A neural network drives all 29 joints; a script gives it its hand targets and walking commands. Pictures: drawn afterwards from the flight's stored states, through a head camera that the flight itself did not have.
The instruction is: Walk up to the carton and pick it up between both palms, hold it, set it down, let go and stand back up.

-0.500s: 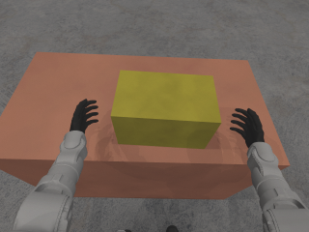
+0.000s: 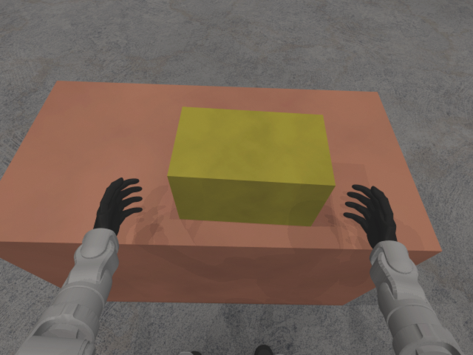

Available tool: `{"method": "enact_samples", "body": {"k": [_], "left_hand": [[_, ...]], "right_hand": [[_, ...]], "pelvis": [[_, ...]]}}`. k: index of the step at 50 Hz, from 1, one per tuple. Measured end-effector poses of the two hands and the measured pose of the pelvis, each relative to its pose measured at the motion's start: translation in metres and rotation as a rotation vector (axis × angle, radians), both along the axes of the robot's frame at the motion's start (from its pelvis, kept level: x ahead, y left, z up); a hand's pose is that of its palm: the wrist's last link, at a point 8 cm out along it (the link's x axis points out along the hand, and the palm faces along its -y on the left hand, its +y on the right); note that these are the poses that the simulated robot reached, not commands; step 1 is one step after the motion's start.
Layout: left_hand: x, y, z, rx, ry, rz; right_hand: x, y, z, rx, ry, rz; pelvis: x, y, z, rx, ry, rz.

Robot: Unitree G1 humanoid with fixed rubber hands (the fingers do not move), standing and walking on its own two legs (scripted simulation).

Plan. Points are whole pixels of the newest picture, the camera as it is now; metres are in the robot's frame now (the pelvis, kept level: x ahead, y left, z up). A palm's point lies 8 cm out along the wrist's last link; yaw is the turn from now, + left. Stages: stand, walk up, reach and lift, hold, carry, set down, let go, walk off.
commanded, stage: set down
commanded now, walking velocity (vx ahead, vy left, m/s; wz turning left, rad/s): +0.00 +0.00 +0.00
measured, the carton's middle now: (248, 168) +0.48 -0.03 -0.04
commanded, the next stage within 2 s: none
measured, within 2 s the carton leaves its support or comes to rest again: neither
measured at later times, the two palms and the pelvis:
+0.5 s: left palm (89, 260) +0.27 +0.24 -0.01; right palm (387, 266) +0.26 -0.24 +0.00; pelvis +0.00 -0.01 +0.01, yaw +1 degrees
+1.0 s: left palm (86, 284) +0.23 +0.24 -0.02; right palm (389, 281) +0.24 -0.25 -0.01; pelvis +0.02 -0.02 +0.01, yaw +1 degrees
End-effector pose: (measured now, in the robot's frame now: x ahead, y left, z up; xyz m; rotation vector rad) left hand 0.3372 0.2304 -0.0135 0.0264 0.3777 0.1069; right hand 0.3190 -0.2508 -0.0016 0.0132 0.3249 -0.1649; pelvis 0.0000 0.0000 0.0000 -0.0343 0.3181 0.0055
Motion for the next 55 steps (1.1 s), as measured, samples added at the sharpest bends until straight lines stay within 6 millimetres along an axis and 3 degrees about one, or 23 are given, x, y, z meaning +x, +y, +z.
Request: {"method": "enact_samples", "body": {"k": [8,14,29,35,43,55], "left_hand": [[-0.045,0.002,-0.018,0.005,0.076,0.000],[-0.061,0.002,-0.007,0.026,0.031,-0.013],[-0.075,0.014,0.008,0.056,0.022,-0.016],[-0.085,0.015,0.005,0.059,0.047,-0.005],[-0.087,0.015,0.002,0.056,0.061,0.004],[-0.115,0.009,-0.006,0.052,0.116,0.026]], "right_hand": [[-0.030,-0.009,-0.007,-0.001,0.013,-0.019],[-0.045,-0.006,0.000,0.021,-0.028,-0.018],[-0.066,0.009,-0.001,0.058,0.005,-0.036],[-0.076,0.009,-0.006,0.067,0.028,-0.055],[-0.074,0.008,-0.007,0.054,0.043,-0.051],[-0.085,0.000,-0.010,0.054,0.057,-0.066]], "pelvis": [[0.001,-0.006,0.003,0.009,-0.033,0.001],[0.000,-0.010,0.004,0.015,-0.065,0.002],[-0.001,-0.012,0.008,0.022,-0.152,0.007],[0.002,-0.013,0.009,0.026,-0.178,0.009],[0.008,-0.015,0.010,0.028,-0.190,0.009],[0.021,-0.020,0.013,0.036,-0.217,0.010]]}}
